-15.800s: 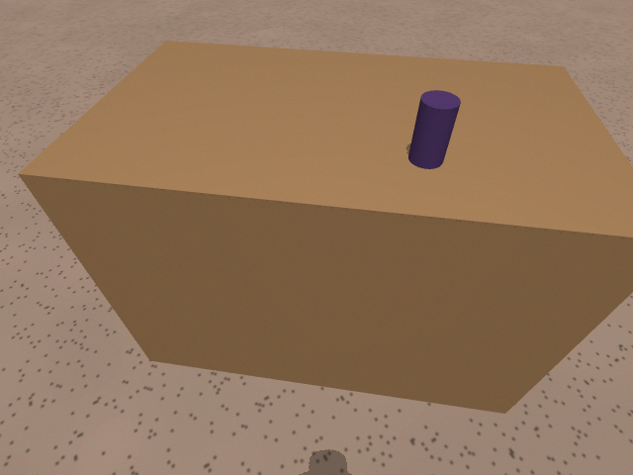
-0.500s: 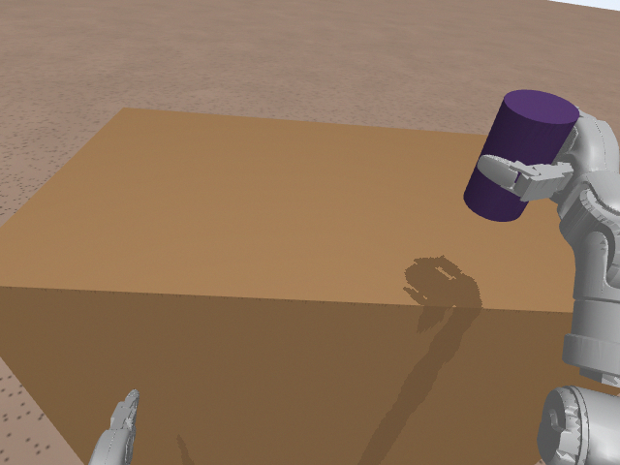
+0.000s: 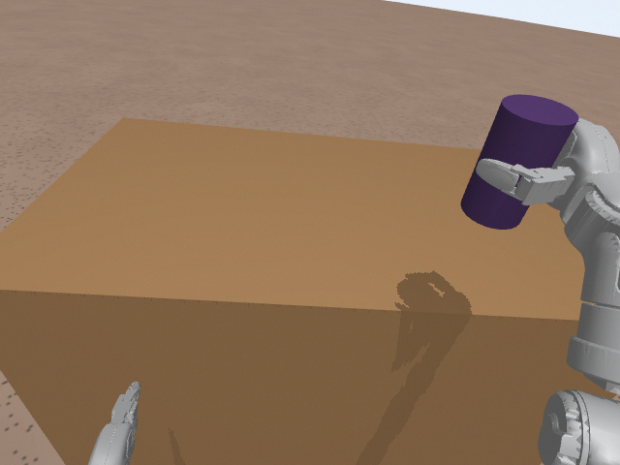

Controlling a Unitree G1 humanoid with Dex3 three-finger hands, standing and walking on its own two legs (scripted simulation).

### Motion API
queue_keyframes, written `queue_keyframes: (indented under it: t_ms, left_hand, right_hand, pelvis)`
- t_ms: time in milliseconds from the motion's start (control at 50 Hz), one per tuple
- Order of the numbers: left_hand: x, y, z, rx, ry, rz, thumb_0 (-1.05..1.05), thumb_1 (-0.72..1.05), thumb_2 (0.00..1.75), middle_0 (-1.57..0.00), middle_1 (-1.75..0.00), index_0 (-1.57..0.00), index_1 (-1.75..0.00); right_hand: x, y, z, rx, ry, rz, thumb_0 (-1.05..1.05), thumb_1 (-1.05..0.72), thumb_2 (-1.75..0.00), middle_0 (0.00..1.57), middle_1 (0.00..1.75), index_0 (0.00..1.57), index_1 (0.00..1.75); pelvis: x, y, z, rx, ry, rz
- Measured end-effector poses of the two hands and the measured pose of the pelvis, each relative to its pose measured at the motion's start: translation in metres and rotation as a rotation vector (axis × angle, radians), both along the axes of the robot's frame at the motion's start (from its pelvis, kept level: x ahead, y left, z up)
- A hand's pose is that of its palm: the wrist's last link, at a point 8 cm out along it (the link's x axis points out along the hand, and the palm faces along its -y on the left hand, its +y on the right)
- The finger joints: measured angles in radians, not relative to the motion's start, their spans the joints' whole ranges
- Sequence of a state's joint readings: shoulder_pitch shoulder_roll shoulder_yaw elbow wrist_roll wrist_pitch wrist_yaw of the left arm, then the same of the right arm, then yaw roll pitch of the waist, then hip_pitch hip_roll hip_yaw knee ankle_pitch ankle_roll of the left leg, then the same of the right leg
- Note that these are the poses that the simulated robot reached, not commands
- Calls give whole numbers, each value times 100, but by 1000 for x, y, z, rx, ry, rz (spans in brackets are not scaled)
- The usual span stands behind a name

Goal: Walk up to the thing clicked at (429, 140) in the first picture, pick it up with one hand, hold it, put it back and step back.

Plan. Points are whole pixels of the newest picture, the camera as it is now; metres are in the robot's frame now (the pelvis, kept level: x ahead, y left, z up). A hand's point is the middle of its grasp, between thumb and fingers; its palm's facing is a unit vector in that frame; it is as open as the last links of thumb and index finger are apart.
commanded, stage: hold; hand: right
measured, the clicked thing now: (512, 165) +0.35 -0.17 +0.31
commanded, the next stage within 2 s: none
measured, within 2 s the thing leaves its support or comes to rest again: neither
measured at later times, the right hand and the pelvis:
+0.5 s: hand (523, 150) +0.35 -0.18 +0.33, palm faces +0.13 +0.99 +0.00, open 10.1 cm; pelvis +0.01 -0.01 +0.00, yaw +0 degrees
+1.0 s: hand (522, 162) +0.35 -0.18 +0.32, palm faces +0.15 +0.99 -0.01, open 10.1 cm; pelvis +0.01 +0.00 +0.00, yaw +0 degrees
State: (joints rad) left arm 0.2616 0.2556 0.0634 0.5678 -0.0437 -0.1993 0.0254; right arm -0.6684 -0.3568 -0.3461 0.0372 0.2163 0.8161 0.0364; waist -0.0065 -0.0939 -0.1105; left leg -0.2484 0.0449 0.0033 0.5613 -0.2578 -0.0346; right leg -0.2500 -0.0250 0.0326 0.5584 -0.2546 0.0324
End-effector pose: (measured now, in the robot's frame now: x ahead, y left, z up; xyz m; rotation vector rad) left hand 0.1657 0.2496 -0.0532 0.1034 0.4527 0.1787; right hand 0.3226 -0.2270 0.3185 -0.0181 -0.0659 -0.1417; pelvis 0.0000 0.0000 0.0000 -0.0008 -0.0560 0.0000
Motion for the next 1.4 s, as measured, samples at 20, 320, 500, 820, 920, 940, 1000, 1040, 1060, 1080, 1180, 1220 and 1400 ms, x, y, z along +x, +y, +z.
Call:
queue_keyframes:
  t_ms: [20, 320, 500, 820, 920, 940, 1000, 1040, 1060, 1080, 1180, 1220, 1400]
  left_hand:
    - [1, 0, 0, -4, -4, 2, -1, -54, 5, -4, -4, -5, -4]
    - [5, -4, -5, -3, 22, 1, -1, -53, 5, -5, -5, -5, -5]
    - [17, -9, -2, -23, -7, -7, -1, -53, 5, -5, -5, -6, -5]
    - [12, -7, -5, -21, 19, -14, -1, -53, 5, -5, -5, -6, -5]
    - [14, -7, -4, -28, 3, -11, -1, -53, 5, -5, -5, -6, -5]
    - [14, -7, -4, -29, 2, -10, -1, -53, 5, -5, -5, -6, -5]
    - [13, -6, -4, -26, 6, -9, -1, -53, 5, -5, -5, -6, -5]
    - [12, -5, -4, -20, 7, -10, -1, -53, 5, -5, -5, -6, -5]
    - [12, -4, -4, -17, 9, -10, -1, -53, 5, -5, -5, -6, -5]
    - [11, -4, -5, -14, 14, -10, -1, -53, 5, -5, -5, -6, -5]
    - [10, -3, -7, -11, 30, -12, -1, -53, 5, -5, -5, -6, -5]
    - [11, -4, -7, -16, 27, -14, -1, -53, 5, -5, -5, -6, -5]
    - [12, -7, -5, -32, 0, -5, -1, -53, 4, -5, -5, -6, -5]
  right_hand:
    - [0, 0, 0, 2, 3, 1, 0, 45, -111, 73, 109, 75, 110]
    - [-3, -5, 10, -10, -39, -7, 0, 45, -112, 72, 110, 74, 110]
    - [0, -3, 9, 9, 2, 14, 0, 45, -112, 72, 110, 74, 110]
    - [-1, -4, -2, 0, 4, -6, 0, 45, -112, 72, 110, 74, 111]
    - [-3, -1, -5, 2, 2, 6, 0, 45, -112, 72, 110, 74, 111]
    - [-4, -1, -5, 3, -1, 4, 0, 45, -112, 72, 110, 74, 111]
    - [-6, -4, -2, 3, -13, -7, 0, 45, -112, 72, 110, 74, 110]
    - [-7, -6, 2, 1, -23, -20, 0, 45, -112, 72, 110, 74, 110]
    - [-7, -7, 4, 1, -28, -24, 0, 45, -112, 72, 110, 74, 110]
    - [-7, -7, 6, 0, -33, -26, 0, 45, -112, 72, 110, 74, 110]
    - [-5, -4, 9, -8, -21, -14, 0, 45, -112, 72, 110, 74, 111]
    - [-3, -1, 7, -10, -5, -1, 0, 46, -112, 72, 110, 74, 111]
    - [-3, -3, -5, 18, 20, -9, 0, 46, -112, 73, 110, 75, 110]
  pelvis:
    - [0, 0, 0, 0, 0, 0]
    - [7, -3, 0, 2, 7, 0]
    - [11, -5, 1, 3, 10, -2]
    - [10, -3, 1, 2, 7, -4]
    - [10, -3, 1, 2, 8, -2]
    - [10, -2, 1, 2, 8, -3]
    - [10, -2, 1, 2, 7, -3]
    - [10, -2, 0, 2, 6, -5]
    - [10, -1, 0, 2, 5, -5]
    - [10, -1, 0, 3, 4, -6]
    - [9, -1, 1, 3, 3, -7]
    - [9, -2, 1, 3, 3, -7]
    - [9, -2, 1, 1, 4, -2]
